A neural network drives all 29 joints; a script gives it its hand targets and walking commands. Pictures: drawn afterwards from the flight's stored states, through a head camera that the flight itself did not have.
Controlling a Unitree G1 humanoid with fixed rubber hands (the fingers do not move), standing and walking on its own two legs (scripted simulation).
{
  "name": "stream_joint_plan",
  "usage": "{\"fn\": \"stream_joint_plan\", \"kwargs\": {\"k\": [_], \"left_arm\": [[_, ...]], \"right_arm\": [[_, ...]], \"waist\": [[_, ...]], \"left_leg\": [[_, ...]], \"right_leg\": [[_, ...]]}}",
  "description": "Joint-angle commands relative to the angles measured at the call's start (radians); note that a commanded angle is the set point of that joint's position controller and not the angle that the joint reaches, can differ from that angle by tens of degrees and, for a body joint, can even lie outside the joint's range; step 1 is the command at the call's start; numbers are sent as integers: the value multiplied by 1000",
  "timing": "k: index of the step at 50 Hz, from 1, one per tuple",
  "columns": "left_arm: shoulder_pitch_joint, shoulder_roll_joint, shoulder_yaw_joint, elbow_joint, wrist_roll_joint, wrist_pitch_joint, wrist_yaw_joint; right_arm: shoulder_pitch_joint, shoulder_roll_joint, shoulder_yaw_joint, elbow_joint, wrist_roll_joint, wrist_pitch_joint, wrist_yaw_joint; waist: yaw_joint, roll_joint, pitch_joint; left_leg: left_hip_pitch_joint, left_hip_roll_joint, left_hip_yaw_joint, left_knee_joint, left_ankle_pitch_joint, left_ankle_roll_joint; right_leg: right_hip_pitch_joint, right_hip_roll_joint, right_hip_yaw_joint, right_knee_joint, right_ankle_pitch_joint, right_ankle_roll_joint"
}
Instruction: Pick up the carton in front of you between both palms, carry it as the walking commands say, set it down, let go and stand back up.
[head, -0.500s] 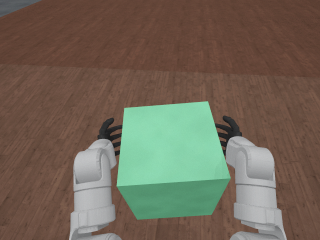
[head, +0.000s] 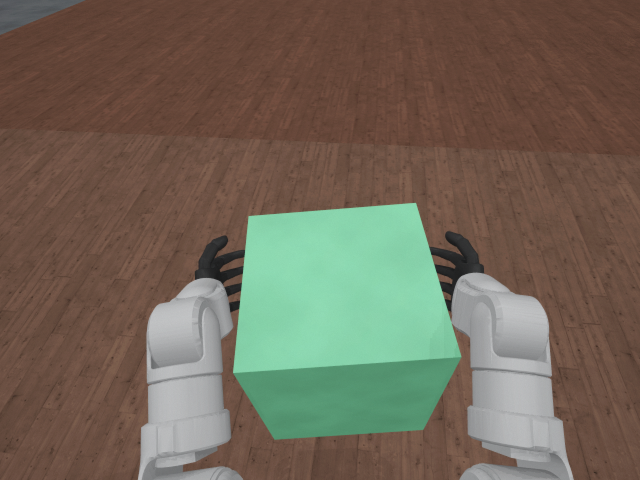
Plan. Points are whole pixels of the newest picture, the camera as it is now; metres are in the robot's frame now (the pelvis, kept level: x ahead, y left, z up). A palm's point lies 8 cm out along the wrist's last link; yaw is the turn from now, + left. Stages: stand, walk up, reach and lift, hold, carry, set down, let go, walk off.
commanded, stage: carry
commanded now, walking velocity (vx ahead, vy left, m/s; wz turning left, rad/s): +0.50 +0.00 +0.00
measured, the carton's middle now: (340, 328) +0.32 +0.00 +0.04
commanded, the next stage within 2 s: none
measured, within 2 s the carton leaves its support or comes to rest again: neither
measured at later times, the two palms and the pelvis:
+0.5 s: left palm (214, 186) +0.49 +0.17 +0.16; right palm (423, 178) +0.50 -0.13 +0.16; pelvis +0.15 +0.01 +0.00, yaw -1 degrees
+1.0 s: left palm (243, 95) +0.79 +0.17 +0.16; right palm (392, 87) +0.81 -0.13 +0.16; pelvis +0.45 +0.00 +0.02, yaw +1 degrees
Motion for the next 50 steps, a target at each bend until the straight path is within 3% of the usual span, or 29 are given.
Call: {"fn": "stream_joint_plan", "kwargs": {"k": [1,3,5,6,8,9,10,11,13,15,18,21,23,24,25,26,27,28,30,31,33,37,43,45,46,47,48,49,50], "left_arm": [[-604,-770,-595,-80,-202,-9,-7],[-643,-758,-600,-103,-211,-7,-3],[-657,-732,-598,-119,-228,-2,5],[-658,-714,-594,-131,-238,0,11],[-640,-672,-570,-130,-244,11,25],[-625,-648,-557,-125,-239,16,34],[-604,-623,-539,-116,-226,22,41],[-599,-597,-525,-102,-216,30,46],[-629,-585,-530,-130,-224,43,46],[-679,-622,-569,-175,-267,50,36],[-747,-665,-610,-212,-319,49,20],[-744,-677,-618,-188,-334,54,10],[-728,-682,-614,-163,-330,59,5],[-723,-686,-611,-151,-328,62,3],[-714,-691,-608,-144,-321,68,1],[-719,-682,-595,-143,-308,75,1],[-689,-691,-575,-136,-297,81,2],[-718,-679,-555,-141,-278,78,8],[-699,-706,-518,-138,-235,72,15],[-681,-720,-509,-129,-216,64,15],[-666,-728,-517,-150,-184,45,19],[-649,-679,-536,-206,-164,27,34],[-617,-612,-560,-227,-188,70,35],[-632,-618,-568,-214,-204,87,28],[-627,-625,-571,-198,-209,93,25],[-619,-633,-573,-184,-217,94,21],[-607,-639,-573,-186,-226,95,17],[-648,-643,-583,-192,-228,92,18],[-662,-695,-604,-184,-258,94,9]], "right_arm": [[-622,750,589,-83,197,-17,15],[-653,737,593,-104,210,-16,10],[-675,707,598,-126,224,-14,0],[-679,685,599,-145,231,-12,-7],[-683,646,595,-157,239,-1,-23],[-671,631,590,-163,240,7,-28],[-680,622,584,-170,239,18,-31],[-683,615,571,-155,238,27,-35],[-707,614,553,-139,246,35,-39],[-675,625,525,-113,234,41,-37],[-653,640,500,-103,196,48,-36],[-639,630,493,-104,168,57,-36],[-640,623,492,-105,159,62,-35],[-639,623,494,-103,158,63,-34],[-623,617,493,-89,161,64,-33],[-591,625,496,-80,162,65,-31],[-606,605,500,-85,162,64,-32],[-657,640,523,-124,182,63,-29],[-780,733,619,-230,270,53,0],[-839,765,662,-272,321,44,16],[-886,801,712,-320,388,24,40],[-840,765,724,-332,430,15,51],[-691,666,648,-245,357,59,26],[-664,651,619,-212,322,73,21],[-660,643,605,-203,306,78,19],[-655,638,594,-196,288,82,17],[-669,635,582,-201,267,87,15],[-637,658,562,-203,241,92,13],[-682,646,544,-207,225,90,9]], "waist": [[-6,35,-282],[-29,80,-215],[-35,141,-194],[-28,143,-200],[4,77,-225],[23,-19,-235],[46,-187,-236],[67,-277,-193],[93,-151,-182],[86,-71,-248],[80,-108,-245],[69,-150,-228],[23,-181,-248],[-36,-176,-284],[-90,-104,-356],[-157,55,-427],[-123,320,-430],[-104,247,-396],[-93,26,-342],[-79,-11,-345],[-60,52,-363],[-71,77,-346],[-85,119,-270],[-33,163,-292],[24,192,-337],[94,163,-433],[142,59,-507],[79,-270,-556],[84,-240,-493]], "left_leg": [[70,142,-161,-134,-215,52],[62,198,-275,-202,-446,94],[97,271,-365,-242,-495,139],[89,280,-364,-240,-479,150],[-8,226,-248,-152,-440,123],[-130,152,-144,-46,-390,74],[-259,59,-15,174,-281,21],[-419,16,16,265,-212,14],[-591,36,-33,447,-284,23],[-611,60,-39,514,-279,23],[-546,42,2,450,-154,0],[-415,23,42,302,-59,-4],[-206,-23,102,192,-20,18],[-20,-69,157,120,33,33],[224,-95,178,81,21,52],[453,59,-59,20,-127,84],[538,357,-710,-209,-297,215],[512,397,-859,-246,-231,292],[418,355,-634,-110,100,263],[378,321,-536,-101,164,221],[338,282,-420,-126,138,173],[402,269,-332,-148,278,214],[376,204,-135,-160,578,174],[342,193,-46,-61,933,129],[318,189,11,84,1099,95],[232,160,67,309,1020,50],[28,125,39,527,675,27],[-326,-52,-24,793,5,-11],[-468,-68,-137,972,-119,16]], "right_leg": [[62,-62,73,-45,-182,-31],[-60,-25,43,38,-276,-31],[-119,10,-22,132,-154,-28],[-101,8,-19,110,-134,-33],[93,5,-17,-21,-118,-51],[219,-57,111,-93,-198,-81],[314,-206,380,-234,-391,-138],[404,-300,556,-301,-361,-203],[512,-362,618,-291,-87,-268],[554,-326,499,-256,-23,-237],[486,-248,330,-271,51,-190],[383,-225,228,-265,136,-163],[268,-208,146,-195,275,-123],[184,-192,83,-79,396,-96],[82,-153,4,113,484,-63],[-105,-112,-41,400,313,-15],[-398,68,-6,639,-194,30],[-504,54,131,803,-235,-4],[-571,-25,142,913,-147,-34],[-560,-42,142,881,-108,-40],[-513,-46,113,798,-58,-41],[-607,-48,64,691,-6,-17],[-450,7,-72,260,115,-39],[-241,84,-151,161,97,-59],[-86,128,-189,115,91,-69],[177,133,-179,36,106,-80],[426,-10,58,19,-69,-92],[597,-308,724,-144,-101,-262],[586,-314,826,-219,67,-308]]}}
